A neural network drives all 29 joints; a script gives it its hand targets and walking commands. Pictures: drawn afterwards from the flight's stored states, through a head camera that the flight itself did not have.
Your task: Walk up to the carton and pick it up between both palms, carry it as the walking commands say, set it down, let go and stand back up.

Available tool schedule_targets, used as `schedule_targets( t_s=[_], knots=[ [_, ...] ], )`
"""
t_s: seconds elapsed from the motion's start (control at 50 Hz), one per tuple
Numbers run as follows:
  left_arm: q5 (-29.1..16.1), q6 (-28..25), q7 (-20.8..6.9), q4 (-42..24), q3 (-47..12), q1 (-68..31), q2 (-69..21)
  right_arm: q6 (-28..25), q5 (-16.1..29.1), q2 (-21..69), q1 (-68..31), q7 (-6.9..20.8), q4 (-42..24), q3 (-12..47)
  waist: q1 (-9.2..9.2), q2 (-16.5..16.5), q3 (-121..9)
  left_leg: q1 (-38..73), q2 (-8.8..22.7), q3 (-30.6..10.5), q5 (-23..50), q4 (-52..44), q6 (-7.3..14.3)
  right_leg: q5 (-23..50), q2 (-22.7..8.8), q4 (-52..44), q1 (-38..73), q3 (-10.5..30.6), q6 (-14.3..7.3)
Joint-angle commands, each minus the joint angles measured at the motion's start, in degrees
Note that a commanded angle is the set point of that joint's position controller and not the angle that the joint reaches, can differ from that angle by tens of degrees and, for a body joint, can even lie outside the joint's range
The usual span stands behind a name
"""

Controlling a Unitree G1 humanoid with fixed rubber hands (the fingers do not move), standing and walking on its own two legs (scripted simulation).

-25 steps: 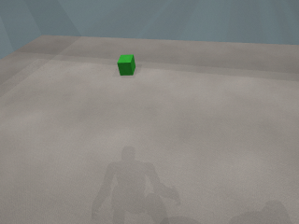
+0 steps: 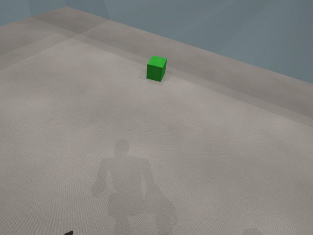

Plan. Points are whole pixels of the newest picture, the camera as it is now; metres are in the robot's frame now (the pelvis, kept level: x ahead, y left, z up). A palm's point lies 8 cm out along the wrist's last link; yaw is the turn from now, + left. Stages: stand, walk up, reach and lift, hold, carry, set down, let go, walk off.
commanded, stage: walk up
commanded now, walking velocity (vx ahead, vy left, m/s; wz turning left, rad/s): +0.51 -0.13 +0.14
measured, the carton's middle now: (156, 68) +1.91 -0.08 -0.68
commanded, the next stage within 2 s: none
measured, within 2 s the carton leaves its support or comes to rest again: neither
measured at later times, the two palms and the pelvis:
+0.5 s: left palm (95, 188) +0.30 +0.19 -0.12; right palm (245, 177) +0.36 -0.33 -0.13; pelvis +0.27 -0.08 +0.00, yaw +7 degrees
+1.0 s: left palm (89, 133) +0.53 +0.26 -0.14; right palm (210, 123) +0.59 -0.24 -0.12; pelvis +0.51 +0.00 +0.00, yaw +6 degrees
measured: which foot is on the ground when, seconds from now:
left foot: down 0.00-0.36, up 0.38-0.86, down 0.88-1.00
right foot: up 0.00-0.34, down 0.36-0.88, up 0.90-1.00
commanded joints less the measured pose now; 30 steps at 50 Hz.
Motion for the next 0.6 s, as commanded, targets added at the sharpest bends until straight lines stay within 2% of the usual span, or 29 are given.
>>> schedule_targets(
  t_s=[0.0, 0.02, 0.04, 0.06, 0.08, 0.1, 0.12, 0.14, 0.16, 0.18, 0.2, 0.22, 0.24, 0.26, 0.28, 0.3, 0.32, 0.34, 0.36, 0.38, 0.4, 0.42, 0.44, 0.46, 0.48, 0.52, 0.54, 0.56, 0.58],
  knots=[
    [1.1, 1.5, -1.2, -4.5, 0.3, -4.7, 3.1, -2.5, -0.7, -8.8, 2.4, -1.1, -1.4, -2.7, -4.11, 12.2, 8.0, 7.0, 11.2, -20.0, 13.5, -20.8, 2.3, 11.7, 0.4, -6.5, -13.4, 5.2, -0.3],
    [0.9, 1.7, -1.3, -5.7, 0.2, -7.1, 2.1, -2.6, -0.9, -8.1, 4.2, -1.0, -1.5, -2.5, -4.73, 12.3, 9.1, 7.8, 12.0, -20.0, 11.9, -22.8, 2.6, 13.4, 0.6, -7.4, -14.4, 4.9, -0.2],
    [0.6, 1.9, -1.3, -5.2, -0.3, -7.6, 2.0, -2.6, -0.6, -8.5, 5.9, -1.3, -1.6, -3.0, -5.03, 14.4, 9.5, 10.9, 12.4, -16.7, 15.7, -22.8, 1.2, 16.0, 0.6, -8.0, -17.8, 3.7, -0.1],
    [0.6, 1.8, -1.6, -5.8, -0.3, -9.7, 1.7, -2.8, -0.6, -8.7, 8.3, -1.7, -0.7, -3.3, -5.89, 14.4, 8.8, 14.3, 13.4, -16.8, 19.3, -21.6, 1.1, 16.3, 0.4, -9.7, -20.0, 4.2, -0.4],
    [0.2, 1.8, -1.4, -6.7, -0.4, -12.0, 2.3, -2.5, -0.6, -9.3, 8.6, -1.8, -1.5, -3.9, -6.68, 12.5, 8.5, 16.8, 13.6, -15.9, 19.8, -22.1, 2.2, 16.9, 0.6, -12.4, -20.5, 3.9, -0.2],
    [0.2, 1.5, -1.5, -7.5, -0.3, -16.3, 2.2, -2.3, -1.0, -8.7, 10.8, -2.1, 0.0, -4.0, -8.15, 9.3, 7.7, 20.8, 14.9, -17.2, 22.0, -21.7, 3.7, 14.7, 0.7, -13.2, -22.1, 3.9, -0.6],
    [-0.2, 1.2, -1.4, -8.9, -0.2, -18.0, 1.3, -2.0, -1.2, -8.4, 13.2, -2.5, 1.0, -4.0, -9.03, 7.9, 7.7, 23.8, 15.9, -17.8, 30.2, -18.8, 2.2, 14.2, 0.9, -16.0, -24.4, 4.4, -0.8],
    [-0.1, 0.9, -1.7, -8.2, -0.2, -18.6, 1.0, -2.0, -1.2, -9.1, 10.8, -2.5, 1.4, -4.8, -8.71, 10.2, 7.8, 23.2, 15.9, -14.9, 28.9, -19.8, 3.9, 14.3, 0.7, -19.6, -23.1, 3.7, -0.9],
    [-0.1, 0.9, -1.8, -8.9, -0.5, -20.1, 1.4, -1.7, -1.5, -9.8, 10.0, -2.6, 0.5, -4.8, -9.07, 10.0, 7.8, 25.4, 15.4, -13.9, 31.2, -18.4, 4.3, 13.2, 0.6, -22.4, -22.6, 4.1, -1.0],
    [0.0, 0.7, -1.9, -8.6, -0.8, -19.1, 0.3, -1.4, -1.4, -9.9, 9.0, -2.7, 0.4, -5.2, -8.26, 11.4, 7.1, 24.6, 15.0, -11.6, 35.2, -17.7, 4.1, 13.2, 1.9, -25.5, -19.7, 2.8, -1.2],
    [-0.1, 0.6, -1.8, -8.0, -0.9, -17.5, 0.4, -1.3, -1.3, -9.7, 7.8, -2.7, 0.5, -5.0, -7.09, 14.3, 5.9, 21.3, 14.5, -9.5, 34.7, -16.6, 3.0, 13.4, 2.2, -27.9, -15.0, 2.0, -1.5],
    [-0.1, 0.6, -1.5, -7.6, -0.3, -16.0, 1.3, -1.2, -1.0, -10.6, 7.7, -2.9, 0.5, -5.1, -5.82, 11.5, 6.4, 17.7, 14.4, -9.5, 35.8, -15.7, 3.3, 11.6, 3.0, -29.6, -9.3, 1.4, -1.6],
    [0.2, 0.4, -1.2, -6.7, -0.6, -13.3, 1.4, -1.2, -0.9, -11.1, 4.3, -2.6, -1.1, -4.9, -3.99, 11.3, 5.2, 14.0, 12.8, -6.6, 41.3, -13.0, 3.0, 11.2, 5.3, -33.0, -3.4, -1.9, -2.2],
    [0.7, 0.1, -1.1, -3.4, -0.2, -6.4, 1.4, -1.6, -0.3, -10.8, 2.9, -2.6, -0.1, -4.7, -0.47, 11.9, 1.4, 10.9, 10.9, -3.8, 47.9, -6.8, 1.4, 15.0, 5.7, -35.4, 7.3, -3.2, -2.8],
    [1.1, -0.4, -0.8, -0.2, 0.8, 1.9, 3.8, -1.8, -0.5, -10.9, 0.6, -2.2, -1.3, -4.4, 2.88, 9.3, -6.0, 6.6, 8.4, -0.3, 51.2, 4.7, 0.1, 15.0, 4.0, -35.6, 21.2, -2.3, -4.2],
    [1.9, -1.3, 0.2, 2.5, 2.7, 11.8, 9.5, -2.8, -0.1, -9.6, 0.2, -1.8, -3.2, -3.7, 8.02, -1.8, -14.1, -7.5, 5.9, 0.3, 38.8, 22.3, -2.1, 12.3, -7.1, -36.8, 36.6, 10.9, -6.8],
    [2.7, -1.7, 1.2, 6.0, 4.2, 25.2, 16.2, -3.3, 0.1, -3.5, 1.2, -2.0, -4.3, -1.6, 8.37, -16.4, -20.8, -23.8, -3.4, 2.9, -8.2, 40.7, -4.1, 17.7, -25.8, -44.5, 49.2, 38.9, -9.9],
    [1.7, -1.4, 1.4, 5.6, 3.2, 22.8, 16.1, -2.6, -0.5, -6.6, -1.4, -2.0, -4.0, -2.6, 5.43, -7.9, -17.1, -24.6, 1.1, -3.7, -10.8, 46.2, -2.1, 13.8, -26.6, -45.5, 43.9, 39.1, -11.7],
    [1.3, -1.5, 1.4, 5.8, 2.7, 18.6, 13.6, -2.9, -0.7, -6.7, -5.1, -1.3, -5.3, -2.7, 4.71, -4.0, -11.5, -26.7, 3.2, -5.8, -5.6, 42.7, -1.3, 13.2, -23.0, -46.4, 41.1, 34.4, -11.4],
    [1.4, -1.9, 1.2, 4.7, 2.0, 11.9, 10.5, -3.0, -0.8, -6.5, -5.7, -0.6, -5.1, -3.0, 2.82, 2.0, -7.5, -25.1, 5.3, -4.9, 0.2, 41.9, -1.3, 11.0, -19.6, -46.4, 33.0, 27.2, -10.4],
    [1.5, -2.0, 1.0, 4.6, 1.7, 9.5, 8.1, -2.5, -0.6, -5.1, -5.1, 0.0, -3.4, -2.8, 1.91, -1.1, -2.9, -22.1, 6.5, -3.4, 2.2, 38.6, -1.9, 9.2, -17.5, -47.6, 25.1, 21.8, -8.9],
    [1.3, -2.6, 0.7, 4.7, 1.1, 7.2, 6.2, -1.5, -1.0, -5.4, -5.2, 0.3, -2.9, -3.4, 1.02, -5.3, 0.3, -18.1, 6.8, -2.9, 3.7, 36.5, -3.0, 5.9, -15.5, -50.5, 19.0, 18.8, -7.2],
    [1.2, -2.8, 1.0, 4.7, 0.6, 7.1, 6.3, -0.9, -1.1, -6.3, -6.1, 0.7, -2.5, -3.8, 1.09, -3.5, 1.9, -17.6, 5.7, -0.2, 4.1, 35.5, -3.8, 8.1, -14.6, -51.1, 18.1, 18.7, -7.4],
    [1.0, -3.0, 0.9, 4.8, 0.4, 6.8, 6.1, -0.3, -1.8, -5.6, -6.3, 1.1, -1.8, -4.0, 0.49, -4.6, 5.9, -17.7, 6.6, 2.0, 4.6, 35.5, -4.7, 7.6, -14.5, -52.7, 13.3, 17.1, -6.7],
    [1.2, -3.4, 0.9, 5.0, 0.7, 9.5, 6.4, 0.4, -2.1, -4.8, -7.6, 1.6, -1.1, -3.3, 0.28, -1.6, 8.9, -19.5, 6.7, 1.0, 7.3, 34.7, -4.8, 14.1, -16.3, -52.9, 12.6, 19.2, -4.8],
    [1.0, -3.5, 1.0, 5.9, 1.1, 11.1, 6.7, 0.8, -1.7, -4.5, -10.1, 1.9, -0.1, -3.0, 0.93, -3.3, 9.2, -19.5, 8.0, 2.0, 10.7, 29.7, -4.9, 14.9, -15.8, -53.6, 12.1, 15.0, -5.2],
    [0.9, -3.7, 0.9, 5.5, 1.3, 9.5, 6.5, 1.0, -1.5, -4.7, -12.0, 2.2, -0.6, -3.3, 0.91, -6.8, 10.0, -19.5, 8.7, 2.3, 13.2, 27.5, -5.0, 11.5, -14.3, -54.3, 11.1, 12.7, -5.5],
    [0.9, -3.6, 0.8, 5.8, 1.0, 9.2, 7.0, 1.2, -1.6, -4.7, -15.6, 2.7, -0.7, -3.2, 1.66, -7.6, 11.4, -21.4, 7.4, 3.8, 14.1, 25.2, -5.9, 9.7, -13.3, -55.3, 10.1, 12.3, -6.0],
    [1.1, -3.4, 0.7, 5.7, 1.0, 8.5, 6.2, 1.0, -1.7, -3.8, -17.4, 3.0, -1.0, -3.0, 1.19, -7.8, 13.5, -21.1, 8.1, 5.0, 16.3, 21.6, -6.2, 8.5, -12.6, -57.0, 8.3, 9.5, -6.2]
  ],
)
